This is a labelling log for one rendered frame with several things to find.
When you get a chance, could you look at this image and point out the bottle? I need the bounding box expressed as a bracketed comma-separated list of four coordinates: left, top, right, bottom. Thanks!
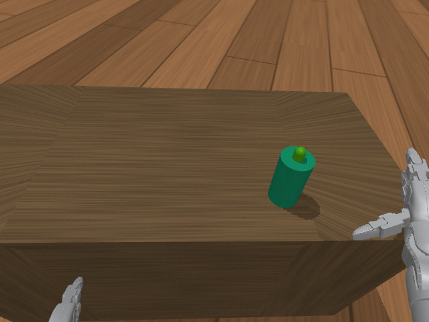
[268, 146, 316, 208]

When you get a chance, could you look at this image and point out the left robot hand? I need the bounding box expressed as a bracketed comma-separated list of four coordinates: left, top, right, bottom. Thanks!
[48, 276, 83, 322]

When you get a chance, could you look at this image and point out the right robot hand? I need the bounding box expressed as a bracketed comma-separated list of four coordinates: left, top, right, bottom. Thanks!
[352, 148, 429, 240]

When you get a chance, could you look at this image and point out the right robot arm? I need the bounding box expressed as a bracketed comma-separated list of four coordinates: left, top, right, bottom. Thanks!
[402, 221, 429, 322]

